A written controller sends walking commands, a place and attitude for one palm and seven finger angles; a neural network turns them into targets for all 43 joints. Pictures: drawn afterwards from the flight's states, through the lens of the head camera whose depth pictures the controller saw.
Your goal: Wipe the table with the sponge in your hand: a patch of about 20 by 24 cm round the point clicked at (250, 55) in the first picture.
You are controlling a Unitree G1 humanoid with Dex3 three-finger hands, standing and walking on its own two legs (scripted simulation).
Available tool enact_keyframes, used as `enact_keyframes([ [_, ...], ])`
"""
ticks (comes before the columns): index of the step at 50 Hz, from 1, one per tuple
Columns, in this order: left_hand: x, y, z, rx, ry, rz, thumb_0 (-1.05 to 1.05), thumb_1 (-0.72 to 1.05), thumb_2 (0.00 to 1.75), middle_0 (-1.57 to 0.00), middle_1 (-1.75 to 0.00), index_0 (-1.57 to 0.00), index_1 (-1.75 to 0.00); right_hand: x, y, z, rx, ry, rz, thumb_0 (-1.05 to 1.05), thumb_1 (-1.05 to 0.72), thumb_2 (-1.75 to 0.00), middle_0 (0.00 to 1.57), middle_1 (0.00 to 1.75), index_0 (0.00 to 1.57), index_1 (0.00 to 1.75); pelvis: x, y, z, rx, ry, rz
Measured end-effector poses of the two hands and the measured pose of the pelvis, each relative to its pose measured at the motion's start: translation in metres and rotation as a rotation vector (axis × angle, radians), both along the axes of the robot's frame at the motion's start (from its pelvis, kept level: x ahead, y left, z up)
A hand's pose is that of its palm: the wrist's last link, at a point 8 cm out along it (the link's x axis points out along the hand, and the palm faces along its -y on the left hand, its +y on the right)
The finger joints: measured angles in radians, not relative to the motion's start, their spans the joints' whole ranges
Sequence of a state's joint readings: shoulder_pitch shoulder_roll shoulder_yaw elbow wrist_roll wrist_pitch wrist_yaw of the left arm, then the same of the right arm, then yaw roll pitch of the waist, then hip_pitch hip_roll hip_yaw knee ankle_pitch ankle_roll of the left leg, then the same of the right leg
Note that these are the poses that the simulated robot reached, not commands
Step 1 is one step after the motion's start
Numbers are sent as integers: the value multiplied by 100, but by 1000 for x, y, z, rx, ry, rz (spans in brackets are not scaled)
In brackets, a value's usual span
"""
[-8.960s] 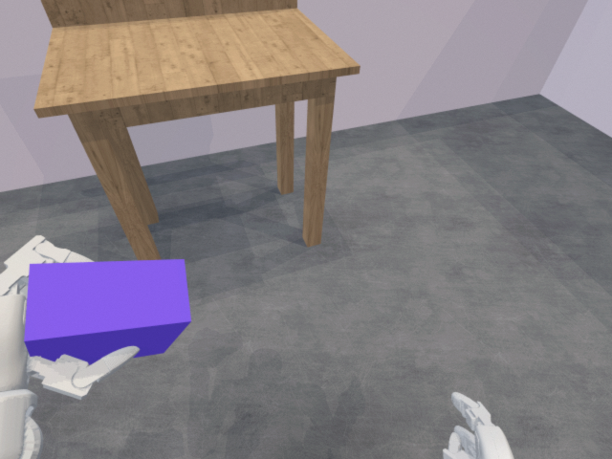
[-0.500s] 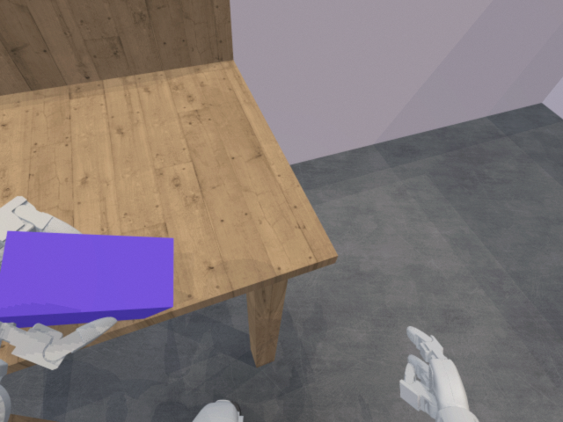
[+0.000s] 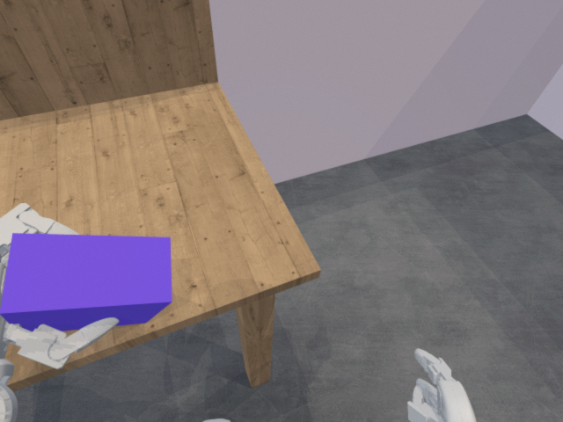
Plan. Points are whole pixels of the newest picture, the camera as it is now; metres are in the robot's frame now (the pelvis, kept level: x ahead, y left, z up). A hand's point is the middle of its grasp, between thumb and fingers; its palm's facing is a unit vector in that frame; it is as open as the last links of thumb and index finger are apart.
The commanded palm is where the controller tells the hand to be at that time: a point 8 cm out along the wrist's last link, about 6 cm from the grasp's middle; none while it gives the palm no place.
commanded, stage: shuffle to correct the standing spot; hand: left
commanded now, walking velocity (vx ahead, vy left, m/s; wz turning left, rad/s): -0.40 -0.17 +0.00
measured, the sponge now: (115, 286) +0.23 +0.20 +0.14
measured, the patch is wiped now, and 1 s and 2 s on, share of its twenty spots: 0.00 0.00 0.00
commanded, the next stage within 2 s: come to a stop and stand still in 0.40 s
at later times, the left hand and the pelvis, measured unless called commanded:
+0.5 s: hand (60, 292) +0.21 +0.23 +0.17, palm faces +0.27 -0.85 -0.45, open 10.5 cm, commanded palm +0.15 +0.28 +0.18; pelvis -0.01 +0.00 +0.00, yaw +0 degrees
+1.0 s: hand (17, 293) +0.21 +0.28 +0.16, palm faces +0.38 -0.85 -0.37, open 10.5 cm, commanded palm +0.15 +0.32 +0.18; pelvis +0.00 +0.03 +0.00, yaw +1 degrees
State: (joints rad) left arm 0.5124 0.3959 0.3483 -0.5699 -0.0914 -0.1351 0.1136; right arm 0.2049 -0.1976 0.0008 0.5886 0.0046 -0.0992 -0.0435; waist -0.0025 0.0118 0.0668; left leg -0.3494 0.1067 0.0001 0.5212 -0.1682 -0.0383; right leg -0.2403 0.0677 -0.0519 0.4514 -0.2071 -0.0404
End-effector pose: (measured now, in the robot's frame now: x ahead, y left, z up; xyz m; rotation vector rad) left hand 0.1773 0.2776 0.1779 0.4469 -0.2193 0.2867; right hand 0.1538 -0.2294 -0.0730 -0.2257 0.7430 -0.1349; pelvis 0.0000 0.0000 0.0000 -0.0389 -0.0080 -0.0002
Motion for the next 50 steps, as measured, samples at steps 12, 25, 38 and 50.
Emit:
enact_keyframes([
  [12,18,-8,8,39,7,-35,-1,-52,101,-68,-135,-69,-135,39,4,2,8,-8,27,1,-90,-90,20,30,21,30,14,-5,1,1,20,0],
  [25,-6,-3,7,66,1,-54,-1,-52,101,-68,-135,-69,-135,26,9,-2,-1,-3,13,1,-90,-90,20,30,21,30,-6,2,-3,-6,27,7],
  [38,-21,34,-3,8,-1,55,-1,-52,101,-68,-135,-69,-135,-17,33,-3,-5,29,17,1,-90,-90,20,30,21,30,-16,25,0,-7,0,11],
  [50,-11,40,-7,-23,-3,66,-1,-52,101,-69,-135,-69,-135,4,43,6,7,-27,28,1,-90,-90,21,30,21,30,-2,35,2,-8,-25,14],
])
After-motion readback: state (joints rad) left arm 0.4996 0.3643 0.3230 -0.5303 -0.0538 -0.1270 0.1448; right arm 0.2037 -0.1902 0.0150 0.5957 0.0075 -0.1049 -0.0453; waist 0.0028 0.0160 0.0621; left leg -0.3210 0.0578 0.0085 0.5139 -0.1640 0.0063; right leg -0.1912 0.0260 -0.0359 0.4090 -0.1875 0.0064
